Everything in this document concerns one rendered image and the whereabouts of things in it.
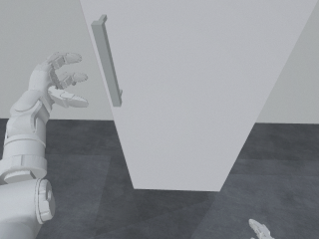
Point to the fridge door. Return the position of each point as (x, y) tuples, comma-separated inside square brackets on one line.
[(195, 75)]

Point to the robot left hand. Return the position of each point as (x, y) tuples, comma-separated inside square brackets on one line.
[(44, 80)]

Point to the left robot upper arm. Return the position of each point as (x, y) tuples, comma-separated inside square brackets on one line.
[(24, 207)]

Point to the robot right hand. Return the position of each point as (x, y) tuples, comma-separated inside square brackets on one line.
[(261, 230)]

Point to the robot left forearm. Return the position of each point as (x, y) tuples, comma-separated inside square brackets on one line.
[(25, 139)]

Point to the handle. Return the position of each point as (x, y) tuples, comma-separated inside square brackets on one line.
[(104, 50)]

